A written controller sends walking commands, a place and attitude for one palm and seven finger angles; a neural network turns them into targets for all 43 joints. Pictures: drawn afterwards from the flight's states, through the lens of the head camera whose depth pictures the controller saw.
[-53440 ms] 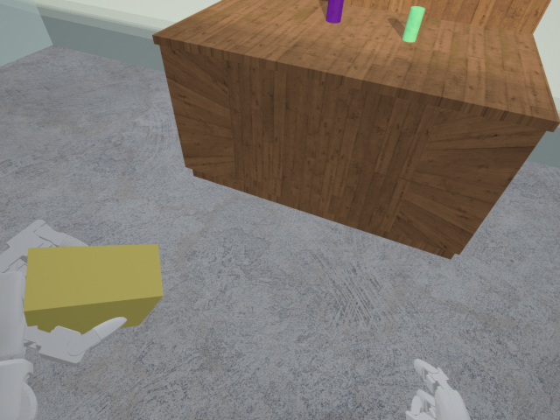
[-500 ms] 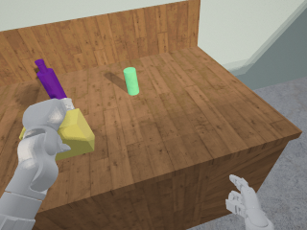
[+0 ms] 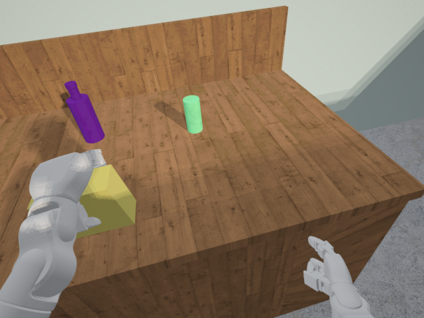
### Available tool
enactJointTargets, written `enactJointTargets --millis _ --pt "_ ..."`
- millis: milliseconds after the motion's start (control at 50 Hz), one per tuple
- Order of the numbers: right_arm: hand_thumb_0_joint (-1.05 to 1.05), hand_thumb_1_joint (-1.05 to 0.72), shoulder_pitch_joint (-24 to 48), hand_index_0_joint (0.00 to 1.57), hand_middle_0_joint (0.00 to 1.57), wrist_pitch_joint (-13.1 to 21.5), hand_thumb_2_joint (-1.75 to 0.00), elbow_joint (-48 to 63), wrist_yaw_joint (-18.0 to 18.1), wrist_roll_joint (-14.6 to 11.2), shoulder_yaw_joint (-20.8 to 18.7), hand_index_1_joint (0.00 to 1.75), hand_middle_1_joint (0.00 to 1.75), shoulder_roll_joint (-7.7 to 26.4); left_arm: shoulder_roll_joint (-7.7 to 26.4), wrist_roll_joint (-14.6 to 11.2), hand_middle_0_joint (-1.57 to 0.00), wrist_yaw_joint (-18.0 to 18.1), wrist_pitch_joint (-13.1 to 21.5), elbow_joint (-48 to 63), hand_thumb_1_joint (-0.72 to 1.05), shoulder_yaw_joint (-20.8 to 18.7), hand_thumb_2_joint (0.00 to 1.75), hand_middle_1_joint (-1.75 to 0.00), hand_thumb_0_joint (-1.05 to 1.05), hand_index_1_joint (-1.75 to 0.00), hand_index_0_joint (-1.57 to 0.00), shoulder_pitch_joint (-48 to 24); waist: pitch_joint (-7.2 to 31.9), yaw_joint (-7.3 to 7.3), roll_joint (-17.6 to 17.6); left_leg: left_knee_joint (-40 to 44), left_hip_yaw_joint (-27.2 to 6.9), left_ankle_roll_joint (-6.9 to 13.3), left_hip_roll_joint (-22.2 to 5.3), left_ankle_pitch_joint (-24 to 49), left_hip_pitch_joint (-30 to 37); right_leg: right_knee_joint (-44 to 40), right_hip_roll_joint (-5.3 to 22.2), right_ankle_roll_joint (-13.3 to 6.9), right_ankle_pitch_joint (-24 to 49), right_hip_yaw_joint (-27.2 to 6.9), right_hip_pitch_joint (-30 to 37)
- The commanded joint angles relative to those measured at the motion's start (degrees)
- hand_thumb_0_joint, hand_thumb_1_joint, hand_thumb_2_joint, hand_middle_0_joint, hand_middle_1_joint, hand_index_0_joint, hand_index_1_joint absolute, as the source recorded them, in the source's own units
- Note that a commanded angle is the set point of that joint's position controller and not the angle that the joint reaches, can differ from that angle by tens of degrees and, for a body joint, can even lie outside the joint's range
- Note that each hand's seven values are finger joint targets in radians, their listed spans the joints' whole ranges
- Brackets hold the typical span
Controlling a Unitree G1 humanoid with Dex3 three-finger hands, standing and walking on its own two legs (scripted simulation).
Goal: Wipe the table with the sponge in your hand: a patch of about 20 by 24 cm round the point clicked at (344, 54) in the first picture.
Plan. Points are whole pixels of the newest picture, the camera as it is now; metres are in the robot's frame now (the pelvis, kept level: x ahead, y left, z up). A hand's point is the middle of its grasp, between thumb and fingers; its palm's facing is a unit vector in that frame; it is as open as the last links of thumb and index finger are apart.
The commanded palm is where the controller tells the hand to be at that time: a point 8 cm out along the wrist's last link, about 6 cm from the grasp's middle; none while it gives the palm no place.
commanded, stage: bring the sponge back beside the body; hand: left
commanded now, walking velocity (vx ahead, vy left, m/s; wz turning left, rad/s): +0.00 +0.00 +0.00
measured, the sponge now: (93, 209) +0.24 +0.28 +0.11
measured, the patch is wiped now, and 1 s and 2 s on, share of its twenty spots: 1.00 1.00 1.00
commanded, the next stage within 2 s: step back with the hand held close in 1.12 s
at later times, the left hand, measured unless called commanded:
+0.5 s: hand (73, 216) +0.20 +0.28 +0.15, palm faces +0.17 -0.13 -0.98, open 10.0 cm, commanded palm +0.16 +0.27 +0.22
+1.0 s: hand (71, 233) +0.18 +0.27 +0.13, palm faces +0.14 -0.13 -0.98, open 10.0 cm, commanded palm +0.14 +0.27 +0.21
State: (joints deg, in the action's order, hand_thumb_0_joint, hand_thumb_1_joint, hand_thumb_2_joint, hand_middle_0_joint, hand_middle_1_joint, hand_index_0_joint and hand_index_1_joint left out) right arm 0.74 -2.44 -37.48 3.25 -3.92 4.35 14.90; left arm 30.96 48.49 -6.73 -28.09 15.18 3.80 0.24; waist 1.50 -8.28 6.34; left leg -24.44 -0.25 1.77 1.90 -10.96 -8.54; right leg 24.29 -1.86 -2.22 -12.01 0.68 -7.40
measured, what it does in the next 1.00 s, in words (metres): stands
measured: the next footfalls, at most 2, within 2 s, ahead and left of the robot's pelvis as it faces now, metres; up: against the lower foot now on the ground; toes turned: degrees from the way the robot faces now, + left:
none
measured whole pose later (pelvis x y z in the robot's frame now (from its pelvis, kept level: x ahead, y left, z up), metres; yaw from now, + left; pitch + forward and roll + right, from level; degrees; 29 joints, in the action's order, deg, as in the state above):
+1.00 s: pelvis -0.01 -0.01 +0.00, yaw +0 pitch -7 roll +0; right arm -0.7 0.8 -37.9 4.4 -2.8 3.7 14.8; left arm 31.4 46.8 -4.1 -23.1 21.3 0.3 13.8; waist 0.6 -9.2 6.7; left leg -26.5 -0.9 0.7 0.6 -11.4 -8.0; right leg 25.0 -3.3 -3.2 -11.7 1.2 -6.3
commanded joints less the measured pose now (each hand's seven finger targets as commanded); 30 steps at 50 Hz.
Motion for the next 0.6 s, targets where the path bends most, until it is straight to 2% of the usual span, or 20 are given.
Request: enactJointTargets --millis 0,40,60,100,140,160,180,240,260,300,340,360,400,440,460,480,500,540,560,580 --pt "0.0 -0.9 15.16 0.2 0.2 3.4 -0.9 11.37 -0.05 0.37 -1.98 0.3 0.3 5.38 12.96 1.52 -1.2 3.08 0.42 11.2 0.1 -10.11 1.3 -1.6 0.0 -1.6 -1.2 -14.52 9.14 -0.25 -1.96 3.5 -4.29 0.41 -0.93 7.42 2.03 -4.69 0.27 -2.73 3.41 -3.87 1.24" --pt "0.0 -0.9 15.68 0.2 0.2 3.76 -0.9 11.67 0.01 -0.1 -1.93 0.3 0.3 5.22 14.14 1.91 -1.2 3.32 0.53 13.93 0.1 -10.87 1.3 -1.6 0.0 -1.6 -1.2 -15.74 8.74 0.3 -0.24 4.58 -5.03 0.25 -1.22 4.95 2.0 -4.58 -0.31 -2.86 1.21 -5.04 0.8" --pt "0.0 -0.9 15.74 0.2 0.2 3.96 -0.9 12.31 0.1 -0.04 -1.49 0.3 0.3 4.8 10.91 1.57 -1.2 3.01 0.54 13.29 0.1 -8.04 1.3 -1.6 0.0 -1.6 -1.2 -15.69 8.79 0.11 -0.46 4.48 -4.61 0.41 -1.03 4.42 1.6 -4.57 0.05 -2.79 0.66 -3.57 0.97" --pt "0.0 -0.9 15.08 0.2 0.2 3.91 -0.9 11.28 0.33 0.19 -1.9 0.3 0.3 5.23 10.98 1.72 -1.2 3.11 0.82 11.87 0.1 -7.78 1.3 -1.6 0.0 -1.6 -1.2 -15.38 7.58 0.47 -0.87 4.6 -4.47 0.43 -1.08 3.27 2.01 -5.26 -0.09 -2.58 -0.16 -3.46 -0.2" --pt "0.0 -0.9 15.46 0.2 0.2 4.51 -0.9 11.77 0.41 0.01 -1.97 0.3 0.3 5.19 13.7 2.0 -1.2 3.53 1.24 14.65 0.1 -10.24 1.3 -1.6 0.0 -1.6 -1.2 -14.99 8.49 0.26 0.61 4.92 -5.05 0.46 -1.14 1.63 1.8 -4.84 -0.38 -2.83 -1.41 -5.53 0.65" --pt "0.0 -0.9 15.49 0.2 0.2 4.65 -0.9 12.17 0.55 0.22 -1.54 0.3 0.3 4.69 11.3 2.0 -1.2 3.34 1.32 14.08 0.1 -8.33 1.3 -1.6 0.0 -1.6 -1.2 -15.45 8.41 0.01 -1.57 4.56 -4.74 0.48 -0.9 1.97 1.15 -4.6 -0.08 -2.8 -1.43 -4.1 0.85" --pt "0.0 -0.9 14.95 0.2 0.2 4.77 -0.9 11.36 0.62 0.19 -1.82 0.3 0.3 4.83 12.29 1.83 -1.2 3.63 1.65 13.37 0.1 -9.32 1.3 -1.6 0.0 -1.6 -1.2 -14.63 8.5 0.28 -2.58 4.37 -4.78 0.45 -0.92 2.19 1.72 -5.18 0.02 -2.47 -1.97 -4.66 0.23" --pt "0.0 -0.9 15.31 0.2 0.2 4.81 -0.9 11.65 0.41 0.31 -2.0 0.3 0.3 5.22 14.71 2.43 -1.2 4.11 2.03 15.98 0.1 -11.73 1.3 -1.6 0.0 -1.6 -1.2 -13.46 8.93 -0.17 1.53 4.81 -5.28 0.43 -1.04 2.13 1.58 -4.56 -0.58 -3.03 -0.99 -5.98 1.58" --pt "0.0 -0.9 15.49 0.2 0.2 4.9 -0.9 12.08 0.35 0.5 -1.62 0.3 0.3 4.65 12.17 2.2 -1.2 3.97 2.04 15.71 0.1 -9.84 1.3 -1.6 0.0 -1.6 -1.2 -12.96 9.08 -0.59 0.55 4.23 -4.75 0.51 -0.73 3.68 1.14 -4.2 -0.23 -3.08 0.17 -4.62 1.97" --pt "0.0 -0.9 14.87 0.2 0.2 4.51 -0.9 11.18 0.28 0.67 -1.87 0.3 0.3 5.09 12.56 1.6 -1.2 4.11 2.04 13.86 0.1 -10.64 1.3 -1.6 0.0 -1.6 -1.2 -9.91 7.39 -0.4 -1.87 4.06 -4.59 0.5 -0.87 3.82 1.64 -5.35 -0.25 -2.65 -0.55 -4.45 0.55" --pt "0.0 -0.9 15.22 0.2 0.2 4.81 -0.9 11.54 0.19 0.39 -2.08 0.3 0.3 5.18 14.67 1.73 -1.2 4.44 2.23 16.48 0.1 -12.65 1.3 -1.6 0.0 -1.6 -1.2 -9.8 7.75 -0.29 0.92 4.46 -5.02 0.38 -1.04 2.14 1.45 -4.93 -0.6 -2.93 -1.55 -6.3 0.91" --pt "0.0 -0.9 15.48 0.2 0.2 4.89 -0.9 12.22 0.21 0.43 -1.59 0.3 0.3 4.57 11.58 1.24 -1.2 4.19 2.12 15.72 0.1 -10.27 1.3 -1.6 0.0 -1.6 -1.2 -9.24 7.12 -0.62 -0.45 4.19 -4.67 0.44 -0.76 2.57 0.6 -4.79 -0.2 -2.87 -1.26 -4.82 0.96" --pt "0.0 -0.9 14.9 0.2 0.2 4.69 -0.9 11.35 0.36 0.64 -1.98 0.3 0.3 5.1 11.97 0.94 -1.2 4.18 2.39 14.37 0.1 -10.7 1.3 -1.6 0.0 -1.6 -1.2 -7.2 5.88 -0.3 -2.54 3.67 -4.26 0.56 -0.75 2.19 1.22 -5.86 -0.15 -2.43 -2.3 -4.78 -0.6" --pt "0.0 -0.9 14.89 0.2 0.2 5.1 -0.9 11.66 0.45 0.36 -2.14 0.3 0.3 5.29 14.2 1.18 -1.2 4.35 2.58 16.33 0.1 -12.55 1.3 -1.6 0.0 -1.6 -1.2 -6.93 6.04 0.06 -1.31 3.94 -4.78 0.46 -0.95 0.7 1.22 -5.72 -0.48 -2.6 -3.78 -6.61 -0.73" --pt "0.0 -0.9 15.41 0.2 0.2 5.28 -0.9 12.45 0.49 0.5 -1.69 0.3 0.3 4.68 11.6 0.82 -1.2 4.1 2.68 16.65 0.1 -10.55 1.3 -1.6 0.0 -1.6 -1.2 -7.02 6.82 -0.5 -1.14 3.27 -4.32 0.57 -0.61 1.54 0.84 -5.4 0.12 -2.65 -2.93 -5.61 -0.2" --pt "0.0 -0.9 14.73 0.2 0.2 5.35 -0.9 11.55 0.48 0.54 -2.01 0.3 0.3 4.88 12.96 0.53 -1.2 4.37 2.99 15.91 0.1 -11.86 1.3 -1.6 0.0 -1.6 -1.2 -5.69 6.41 -0.2 -2.49 3.08 -4.46 0.46 -0.65 1.64 0.94 -5.84 0.18 -2.36 -3.45 -6.05 -0.56" --pt "0.0 -0.9 14.76 0.2 0.2 5.06 -0.9 11.44 0.59 0.81 -2.03 0.3 0.3 5.15 12.48 0.5 -1.2 4.2 3.02 15.24 0.1 -11.46 1.3 -1.6 0.0 -1.6 -1.2 -4.51 5.09 -0.28 -2.29 2.97 -4.1 0.57 -0.59 1.27 0.98 -6.29 0.17 -2.34 -3.81 -5.68 -1.31" --pt "0.0 -0.9 14.87 0.2 0.2 5.58 -0.9 11.81 0.64 0.62 -2.37 0.3 0.3 5.27 14.69 1.13 -1.2 4.5 3.62 18.69 0.1 -13.24 1.3 -1.6 0.0 -1.6 -1.2 -4.54 6.53 -0.12 -0.45 3.09 -4.53 0.57 -0.67 0.47 1.61 -5.89 -0.25 -2.56 -4.6 -7.37 -0.78" --pt "0.0 -0.9 15.14 0.2 0.2 5.91 -0.9 12.76 0.69 0.75 -1.81 0.3 0.3 4.62 12.44 0.84 -1.2 4.39 3.9 19.66 0.1 -11.38 1.3 -1.6 0.0 -1.6 -1.2 -5.04 7.13 -0.63 -0.34 2.86 -4.31 0.69 -0.36 1.35 1.18 -5.4 0.12 -2.53 -3.65 -5.8 -0.05" --pt "0.0 -0.9 14.59 0.2 0.2 6.05 -0.9 11.65 0.66 0.82 -2.12 0.3 0.3 4.67 13.13 0.56 -1.2 4.76 4.05 17.8 0.1 -12.36 1.3 -1.6 0.0 -1.6 -1.2 -3.04 5.69 -0.41 -0.91 2.46 -4.31 0.55 -0.45 1.78 1.19 -5.94 0.2 -2.38 -4.03 -6.46 -1.17"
